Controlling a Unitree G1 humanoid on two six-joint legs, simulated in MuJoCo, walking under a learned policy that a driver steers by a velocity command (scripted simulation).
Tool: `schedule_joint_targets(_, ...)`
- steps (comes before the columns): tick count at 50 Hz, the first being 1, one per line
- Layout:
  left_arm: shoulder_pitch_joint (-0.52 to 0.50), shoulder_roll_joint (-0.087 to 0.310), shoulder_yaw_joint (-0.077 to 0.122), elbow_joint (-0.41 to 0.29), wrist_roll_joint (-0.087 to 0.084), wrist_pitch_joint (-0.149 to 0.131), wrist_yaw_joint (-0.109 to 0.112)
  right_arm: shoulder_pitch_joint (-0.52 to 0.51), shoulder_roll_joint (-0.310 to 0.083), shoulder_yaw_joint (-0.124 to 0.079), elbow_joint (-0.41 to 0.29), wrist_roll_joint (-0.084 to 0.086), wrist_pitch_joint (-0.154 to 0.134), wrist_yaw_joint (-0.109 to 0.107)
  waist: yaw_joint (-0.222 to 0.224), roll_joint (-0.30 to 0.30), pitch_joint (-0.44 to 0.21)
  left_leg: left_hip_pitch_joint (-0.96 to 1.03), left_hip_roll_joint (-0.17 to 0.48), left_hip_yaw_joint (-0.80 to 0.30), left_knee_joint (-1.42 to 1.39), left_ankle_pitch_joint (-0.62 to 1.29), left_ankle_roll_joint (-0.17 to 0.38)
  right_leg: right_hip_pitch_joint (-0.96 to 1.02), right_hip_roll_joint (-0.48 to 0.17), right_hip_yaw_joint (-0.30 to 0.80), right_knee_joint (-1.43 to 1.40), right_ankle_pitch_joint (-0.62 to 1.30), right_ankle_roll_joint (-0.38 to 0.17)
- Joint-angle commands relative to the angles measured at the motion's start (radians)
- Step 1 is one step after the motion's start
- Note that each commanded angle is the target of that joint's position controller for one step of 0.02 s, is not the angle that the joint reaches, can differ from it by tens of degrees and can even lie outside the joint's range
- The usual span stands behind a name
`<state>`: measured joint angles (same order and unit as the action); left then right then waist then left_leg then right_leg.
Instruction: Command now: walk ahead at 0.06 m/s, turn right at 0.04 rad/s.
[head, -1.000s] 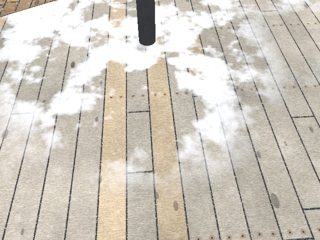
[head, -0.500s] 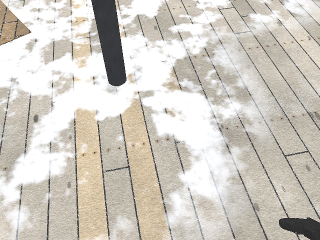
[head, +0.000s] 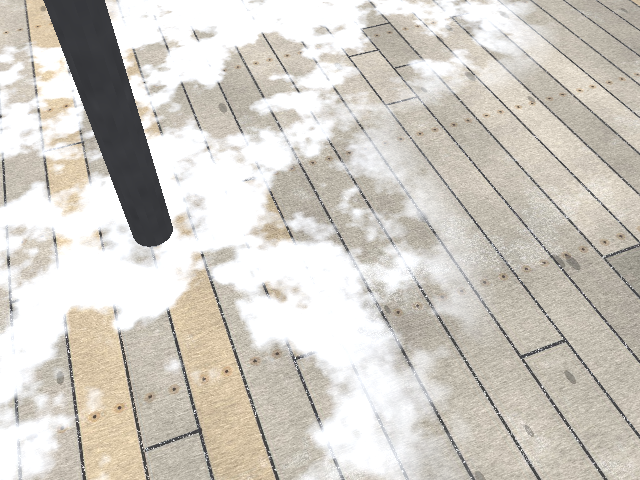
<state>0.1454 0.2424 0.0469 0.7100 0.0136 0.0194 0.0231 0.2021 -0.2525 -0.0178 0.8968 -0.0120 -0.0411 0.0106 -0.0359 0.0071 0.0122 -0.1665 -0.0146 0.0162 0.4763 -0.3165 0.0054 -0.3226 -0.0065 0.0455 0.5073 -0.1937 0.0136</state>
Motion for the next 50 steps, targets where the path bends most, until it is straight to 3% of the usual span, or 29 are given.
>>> schedule_joint_targets(1,-0.012,0.11,0.029,-0.058,0.0,-0.015,-0.008,0.019,-0.113,-0.019,-0.028,-0.002,0.017,-0.012,0.019,-0.076,-0.05,-0.128,0.044,-0.028,-0.056,0.1,-0.002,0.186,-0.078,0.092,-0.027,0.285,-0.082)
schedule_joint_targets(6,-0.008,0.11,0.03,-0.027,-0.005,-0.031,-0.009,0.02,-0.12,-0.021,-0.001,0.004,0.027,-0.023,0.017,-0.054,-0.085,-0.057,0.06,-0.039,-0.032,0.223,-0.008,0.208,-0.075,0.084,0.011,0.456,-0.086)
schedule_joint_targets(9,-0.022,0.109,0.031,-0.006,-0.006,-0.032,-0.009,0.011,-0.118,-0.022,0.018,0.006,0.038,-0.028,0.013,-0.039,-0.088,-0.032,0.061,-0.039,-0.033,0.227,-0.012,0.204,-0.074,0.082,0.009,0.46,-0.099)
schedule_joint_targets(18,-0.038,0.104,0.033,0.083,-0.009,-0.027,-0.003,0.003,-0.116,-0.025,0.083,0.006,0.052,-0.041,0.012,-0.012,-0.049,-0.02,0.059,-0.034,-0.06,0.171,-0.013,0.182,-0.049,0.059,-0.024,0.319,-0.08)
schedule_joint_targets(34,-0.043,0.095,0.024,0.243,-0.012,-0.014,0.013,0.068,-0.081,-0.012,0.157,0.003,0.035,-0.05,0.024,-0.016,0.02,-0.088,0.049,-0.024,-0.099,0.042,-0.009,0.16,-0.022,0.038,-0.076,0.091,-0.059)
schedule_joint_targets(35,-0.027,0.088,0.022,0.26,-0.012,-0.012,0.013,0.093,-0.072,-0.01,0.169,0.005,0.035,-0.051,0.023,-0.014,0.002,-0.084,0.042,-0.017,-0.105,-0.048,-0.004,0.163,-0.01,0.027,-0.082,-0.033,-0.06)
schedule_joint_targets(37,-0.016,0.106,0.028,0.275,-0.02,-0.011,0.015,0.097,-0.095,-0.018,0.163,0.014,0.037,-0.056,0.026,0.009,0.048,-0.126,0.042,-0.033,-0.104,-0.274,0.033,0.092,0.024,0.0,-0.059,-0.348,-0.067)
schedule_joint_targets(40,-0.042,0.097,0.028,0.27,-0.025,-0.041,0.004,0.154,-0.107,-0.025,0.151,0.025,0.019,-0.06,0.0,0.042,0.118,-0.107,0.118,-0.14,-0.166,-0.45,0.101,-0.067,0.028,-0.005,0.003,-0.438,-0.073)
schedule_joint_targets(42,-0.082,0.049,0.019,0.252,-0.039,-0.072,-0.01,0.193,-0.183,-0.053,0.166,0.036,0.0,-0.055,-0.008,0.189,0.159,-0.074,0.307,-0.399,-0.306,-0.539,0.19,-0.149,0.041,-0.096,0.222,-0.213,-0.052)
schedule_joint_targets(43,-0.092,0.059,0.021,0.247,-0.041,-0.084,-0.018,0.17,-0.177,-0.054,0.158,0.036,-0.008,-0.054,0.0,0.18,0.182,-0.089,0.357,-0.446,-0.329,-0.48,0.211,-0.164,-0.002,-0.067,0.266,-0.181,-0.065)
schedule_joint_targets(45,-0.03,0.047,0.021,0.267,-0.049,-0.098,-0.026,0.118,-0.151,-0.05,0.132,0.042,-0.017,-0.044,0.049,0.15,0.179,-0.098,0.308,-0.351,-0.286,-0.36,0.169,-0.078,-0.008,-0.085,0.133,-0.23,-0.094)
schedule_joint_targets(46,0.044,0.045,0.026,0.299,-0.052,-0.102,-0.027,0.09,-0.145,-0.048,0.12,0.047,-0.016,-0.038,0.086,0.136,0.165,-0.159,0.257,-0.275,-0.237,-0.298,0.138,0.076,0.013,-0.106,0.012,-0.188,-0.099)
schedule_joint_targets(47,0.13,0.069,0.04,0.341,-0.048,-0.102,-0.026,0.081,-0.139,-0.047,0.109,0.045,-0.017,-0.035,0.112,0.107,0.128,-0.206,0.197,-0.202,-0.153,-0.179,0.113,0.223,0.042,-0.113,-0.028,-0.114,-0.091)
schedule_joint_targets(48,0.247,0.121,0.059,0.37,-0.043,-0.103,-0.022,0.051,-0.117,-0.04,0.09,0.039,-0.024,-0.032,0.157,-0.009,0.074,-0.282,0.122,-0.101,0.076,0.016,0.071,0.359,-0.047,0.047,-0.105,-0.128,-0.123)
schedule_joint_targets(49,0.382,0.23,0.084,0.396,-0.043,-0.105,-0.028,0.052,-0.055,-0.027,0.05,0.035,-0.04,-0.036,0.18,-0.293,-0.003,-0.486,-0.006,0.045,0.425,-0.049,0.004,0.53,-0.255,0.444,-0.26,-0.239,-0.249)
schedule_joint_targets(50,0.392,0.182,0.06,0.396,-0.025,-0.121,-0.038,0.026,-0.072,-0.032,0.03,0.047,-0.056,-0.037,0.169,-0.258,-0.017,-0.591,-0.013,-0.067,0.669,-0.237,0.012,0.52,-0.373,0.685,-0.339,-0.275,-0.325)
